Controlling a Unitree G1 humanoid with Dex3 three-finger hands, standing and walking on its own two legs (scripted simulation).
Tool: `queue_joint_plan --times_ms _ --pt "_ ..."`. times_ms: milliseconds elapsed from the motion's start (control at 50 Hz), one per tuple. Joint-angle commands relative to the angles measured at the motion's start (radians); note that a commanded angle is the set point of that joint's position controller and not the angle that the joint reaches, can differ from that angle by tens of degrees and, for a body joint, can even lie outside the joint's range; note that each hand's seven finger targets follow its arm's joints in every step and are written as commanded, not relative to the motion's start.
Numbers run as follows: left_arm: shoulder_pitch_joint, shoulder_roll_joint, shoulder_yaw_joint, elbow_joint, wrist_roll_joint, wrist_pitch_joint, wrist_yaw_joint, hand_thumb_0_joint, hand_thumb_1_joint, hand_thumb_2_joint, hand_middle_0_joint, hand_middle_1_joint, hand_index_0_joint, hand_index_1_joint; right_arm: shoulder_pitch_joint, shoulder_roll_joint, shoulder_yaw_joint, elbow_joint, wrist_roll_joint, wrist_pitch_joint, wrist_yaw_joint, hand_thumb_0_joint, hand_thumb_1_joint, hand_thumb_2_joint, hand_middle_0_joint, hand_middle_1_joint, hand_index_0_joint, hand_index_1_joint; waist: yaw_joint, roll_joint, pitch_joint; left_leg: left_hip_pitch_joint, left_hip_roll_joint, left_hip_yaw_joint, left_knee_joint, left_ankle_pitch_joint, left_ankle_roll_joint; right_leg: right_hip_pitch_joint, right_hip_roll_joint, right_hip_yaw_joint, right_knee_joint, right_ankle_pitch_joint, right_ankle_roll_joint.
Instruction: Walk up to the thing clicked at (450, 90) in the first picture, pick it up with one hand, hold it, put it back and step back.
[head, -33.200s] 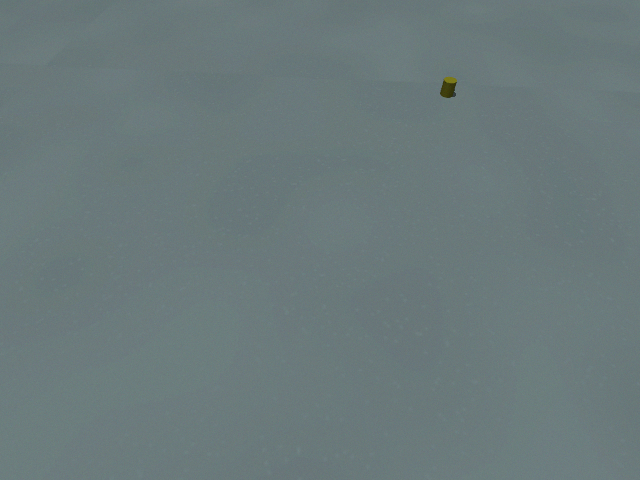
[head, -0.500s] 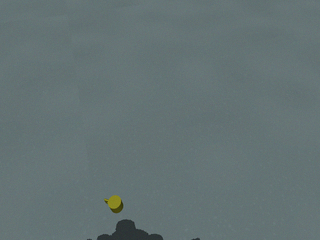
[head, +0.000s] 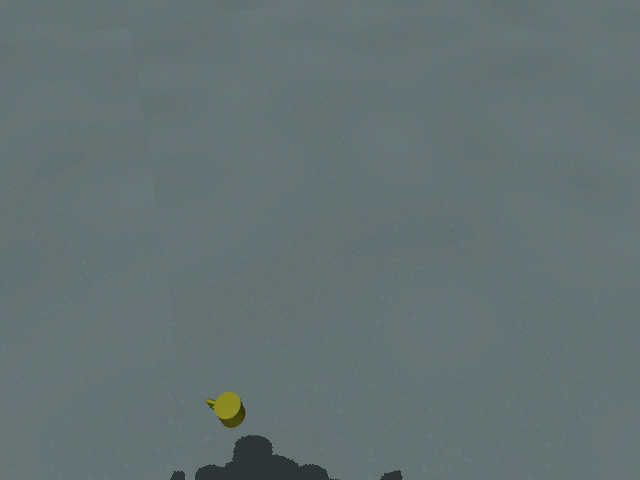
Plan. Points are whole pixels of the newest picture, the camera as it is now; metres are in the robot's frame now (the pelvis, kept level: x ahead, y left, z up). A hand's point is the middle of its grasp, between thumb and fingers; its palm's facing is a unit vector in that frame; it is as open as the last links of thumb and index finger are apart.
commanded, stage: stand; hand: left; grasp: from above
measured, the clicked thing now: (225, 408) +0.41 +0.29 -0.74
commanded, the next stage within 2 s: step back in 0.40 s
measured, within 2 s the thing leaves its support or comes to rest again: neither
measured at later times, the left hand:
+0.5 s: hand out of the picture +0.08 +0.25 -0.16, palm faces +0.02 -0.94 -0.35, open 7.4 cm
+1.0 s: hand out of the picture +0.03 +0.32 -0.18, palm faces -0.10 -0.94 -0.34, open 7.4 cm
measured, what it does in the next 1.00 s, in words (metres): walks backwards: left foot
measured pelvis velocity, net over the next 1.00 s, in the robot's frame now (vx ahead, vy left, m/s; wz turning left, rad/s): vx -0.09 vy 0.07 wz -0.06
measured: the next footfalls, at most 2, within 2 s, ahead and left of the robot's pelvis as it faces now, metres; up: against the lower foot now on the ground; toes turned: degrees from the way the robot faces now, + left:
left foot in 0.70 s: -0.04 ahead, +0.14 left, +0.00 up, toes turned -2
right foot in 1.18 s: -0.11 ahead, -0.04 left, +0.00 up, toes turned -1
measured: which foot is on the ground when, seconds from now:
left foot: down 0.00-0.50, up 0.52-0.68, down 0.70-1.00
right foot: down 0.00-0.72, up 0.74-1.00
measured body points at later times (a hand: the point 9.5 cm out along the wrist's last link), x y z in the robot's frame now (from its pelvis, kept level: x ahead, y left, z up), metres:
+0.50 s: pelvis -0.01 +0.00 -0.01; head +0.02 -0.01 +0.44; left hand +0.08 +0.30 -0.13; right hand +0.08 -0.30 -0.14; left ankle -0.01 +0.13 -0.75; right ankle -0.01 -0.11 -0.75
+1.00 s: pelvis -0.09 +0.07 -0.01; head -0.01 +0.09 +0.43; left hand +0.04 +0.37 -0.16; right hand -0.03 -0.24 -0.13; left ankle -0.08 +0.14 -0.75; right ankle -0.12 -0.06 -0.69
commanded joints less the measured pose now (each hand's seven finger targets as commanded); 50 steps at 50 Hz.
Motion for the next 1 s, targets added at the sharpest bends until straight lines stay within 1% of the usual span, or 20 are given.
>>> queue_joint_plan --times_ms 0,120,360,380,420,460,500,520,620,640,660,680,700,720,740,760,800,820,840,980 --pt "-0.036 0.201 0.034 -0.054 0.004 -0.017 0.011 0.0 0.9 0.9 -0.2 -0.3 -0.2 -0.3 -0.034 -0.207 -0.037 -0.048 -0.001 -0.024 -0.007 0.0 -0.9 -0.9 0.2 0.3 0.2 0.3 0.001 0.003 -0.064 -0.012 0.107 -0.074 -0.046 0.135 0.031 0.011 -0.12 0.1 -0.058 0.126 -0.008" --pt "-0.038 0.216 0.036 -0.061 -0.001 -0.022 0.013 0.0 0.9 0.9 -0.2 -0.3 -0.2 -0.3 -0.021 -0.209 -0.04 -0.053 -0.001 -0.027 -0.009 0.0 -0.9 -0.9 0.2 0.3 0.2 0.3 -0.006 -0.006 -0.122 0.022 0.113 -0.061 -0.024 0.256 0.035 0.062 -0.131 0.098 -0.025 0.287 -0.017" --pt "-0.037 0.221 0.036 -0.065 0.0 -0.022 0.013 0.0 0.9 0.9 -0.2 -0.3 -0.2 -0.3 -0.03 -0.21 -0.037 -0.059 0.001 -0.023 -0.007 0.0 -0.9 -0.9 0.2 0.3 0.2 0.3 -0.003 -0.009 -0.091 0.014 0.112 -0.061 -0.035 0.21 0.033 0.045 -0.126 0.098 -0.045 0.24 -0.014" --pt "-0.029 0.304 0.079 -0.089 -0.014 -0.012 0.017 0.0 0.9 0.9 -0.2 -0.3 -0.2 -0.3 -0.074 -0.259 -0.056 -0.079 0.002 -0.006 -0.003 0.0 -0.9 -0.9 0.2 0.3 0.2 0.3 0.002 -0.029 0.021 -0.075 0.086 -0.058 0.085 0.322 0.053 -0.03 -0.119 0.121 0.027 0.418 -0.02" --pt "-0.007 0.302 0.087 -0.115 -0.02 -0.006 0.023 0.0 0.9 0.9 -0.2 -0.3 -0.2 -0.3 -0.048 -0.229 -0.055 -0.104 0.014 0.005 -0.001 0.0 -0.9 -0.9 0.2 0.3 0.2 0.3 -0.001 -0.051 -0.011 -0.089 0.042 -0.017 0.195 0.27 0.046 -0.028 -0.157 0.141 0.037 0.506 -0.069" --pt "-0.017 0.324 0.098 -0.152 -0.013 -0.002 0.025 0.0 0.9 0.9 -0.2 -0.3 -0.2 -0.3 -0.023 -0.216 -0.058 -0.121 0.016 0.017 0.0 0.0 -0.9 -0.9 0.2 0.3 0.2 0.3 -0.007 -0.103 -0.051 -0.12 -0.017 0.013 0.312 0.12 0.036 -0.041 -0.238 0.218 0.015 0.508 -0.155" --pt "-0.055 0.327 0.101 -0.201 0.005 0.0 0.028 0.0 0.9 0.9 -0.2 -0.3 -0.2 -0.3 -0.007 -0.224 -0.074 -0.143 0.011 0.034 0.005 0.0 -0.9 -0.9 0.2 0.3 0.2 0.3 -0.005 -0.168 -0.088 -0.178 -0.064 -0.014 0.527 -0.297 0.05 -0.061 -0.332 0.298 0.011 0.494 -0.244" --pt "-0.062 0.331 0.103 -0.223 0.016 0.001 0.029 0.0 0.9 0.9 -0.2 -0.3 -0.2 -0.3 0.011 -0.225 -0.08 -0.155 0.008 0.041 0.006 0.0 -0.9 -0.9 0.2 0.3 0.2 0.3 -0.008 -0.162 -0.096 -0.186 -0.055 -0.049 0.608 -0.359 0.059 -0.089 -0.349 0.295 0.035 0.492 -0.267" --pt "-0.118 0.305 0.09 -0.301 0.026 0.021 0.028 0.0 0.9 0.9 -0.2 -0.3 -0.2 -0.3 0.077 -0.23 -0.088 -0.188 0.013 0.037 0.013 0.0 -0.9 -0.9 0.2 0.3 0.2 0.3 -0.03 -0.185 -0.151 -0.182 -0.028 -0.033 0.424 -0.228 0.055 -0.063 -0.264 0.204 0.179 0.471 -0.189" --pt "-0.127 0.3 0.088 -0.313 0.019 0.029 0.028 0.0 0.9 0.9 -0.2 -0.3 -0.2 -0.3 0.106 -0.227 -0.088 -0.185 0.009 0.03 0.01 0.0 -0.9 -0.9 0.2 0.3 0.2 0.3 -0.047 -0.167 -0.152 -0.168 -0.015 -0.021 0.252 -0.113 0.055 -0.034 -0.236 0.188 0.233 0.43 -0.149" --pt "-0.125 0.289 0.084 -0.318 0.006 0.041 0.023 0.0 0.9 0.9 -0.2 -0.3 -0.2 -0.3 0.105 -0.233 -0.094 -0.182 -0.003 0.02 0.005 0.0 -0.9 -0.9 0.2 0.3 0.2 0.3 -0.056 -0.08 -0.133 -0.129 0.001 -0.024 0.106 0.133 0.048 -0.063 -0.18 0.144 0.302 0.363 -0.104" --pt "-0.111 0.248 0.077 -0.337 -0.007 0.049 0.021 0.0 0.9 0.9 -0.2 -0.3 -0.2 -0.3 0.097 -0.278 -0.108 -0.19 -0.019 0.015 0.0 0.0 -0.9 -0.9 0.2 0.3 0.2 0.3 -0.041 0.076 -0.128 -0.065 0.104 -0.184 0.056 0.407 0.059 -0.156 -0.055 0.091 0.429 0.193 -0.053" --pt "-0.11 0.211 0.071 -0.347 -0.012 0.054 0.025 0.0 0.9 0.9 -0.2 -0.3 -0.2 -0.3 0.102 -0.339 -0.126 -0.197 -0.028 0.01 -0.003 0.0 -0.9 -0.9 0.2 0.3 0.2 0.3 -0.039 0.22 -0.114 0.081 0.22 -0.349 0.057 0.666 0.116 -0.379 0.097 0.1 0.551 -0.298 -0.027" --pt "-0.053 0.217 0.072 -0.327 -0.001 0.066 0.034 0.0 0.9 0.9 -0.2 -0.3 -0.2 -0.3 0.096 -0.343 -0.124 -0.203 -0.032 0.011 -0.007 0.0 -0.9 -0.9 0.2 0.3 0.2 0.3 -0.014 0.106 -0.12 0.074 0.243 -0.308 0.12 0.74 0.142 -0.395 0.107 0.189 0.642 -0.421 -0.026" --pt "-0.039 0.221 0.069 -0.33 0.0 0.067 0.041 0.0 0.9 0.9 -0.2 -0.3 -0.2 -0.3 0.083 -0.375 -0.128 -0.232 -0.022 0.011 -0.009 0.0 -0.9 -0.9 0.2 0.3 0.2 0.3 -0.044 0.189 -0.129 0.026 0.307 -0.377 0.096 0.746 0.177 -0.386 0.12 0.217 0.702 -0.475 -0.019" --pt "-0.053 0.237 0.076 -0.316 0.005 0.068 0.047 0.0 0.9 0.9 -0.2 -0.3 -0.2 -0.3 0.045 -0.362 -0.13 -0.242 -0.023 0.013 -0.013 0.0 -0.9 -0.9 0.2 0.3 0.2 0.3 -0.04 0.17 -0.114 -0.005 0.307 -0.375 0.066 0.664 0.179 -0.379 0.125 0.256 0.773 -0.441 -0.02" --pt "-0.019 0.252 0.079 -0.304 -0.005 0.069 0.041 0.0 0.9 0.9 -0.2 -0.3 -0.2 -0.3 -0.037 -0.302 -0.115 -0.264 -0.026 0.009 -0.027 0.0 -0.9 -0.9 0.2 0.3 0.2 0.3 0.008 0.148 -0.115 0.063 0.205 -0.222 0.121 0.659 0.15 -0.429 0.115 0.262 0.818 -0.322 -0.016" --pt "0.004 0.244 0.079 -0.311 -0.007 0.068 0.037 0.0 0.9 0.9 -0.2 -0.3 -0.2 -0.3 -0.026 -0.282 -0.109 -0.273 -0.021 0.007 -0.031 0.0 -0.9 -0.9 0.2 0.3 0.2 0.3 0.018 0.144 -0.114 0.089 0.174 -0.184 0.143 0.67 0.112 -0.444 0.113 0.247 0.811 -0.275 -0.015" --pt "0.029 0.244 0.081 -0.311 -0.002 0.066 0.034 0.0 0.9 0.9 -0.2 -0.3 -0.2 -0.3 -0.02 -0.27 -0.11 -0.278 -0.014 0.006 -0.034 0.0 -0.9 -0.9 0.2 0.3 0.2 0.3 0.02 0.139 -0.126 0.129 0.172 -0.175 0.151 0.663 0.108 -0.441 0.11 0.23 0.813 -0.251 -0.01" --pt "-0.007 0.239 0.094 -0.352 0.008 0.056 0.025 0.0 0.9 0.9 -0.2 -0.3 -0.2 -0.3 0.085 -0.275 -0.122 -0.289 -0.006 0.01 -0.038 0.0 -0.9 -0.9 0.2 0.3 0.2 0.3 -0.054 0.083 -0.084 0.119 0.209 -0.196 0.147 0.601 0.146 -0.357 0.078 0.168 0.581 -0.282 0.022"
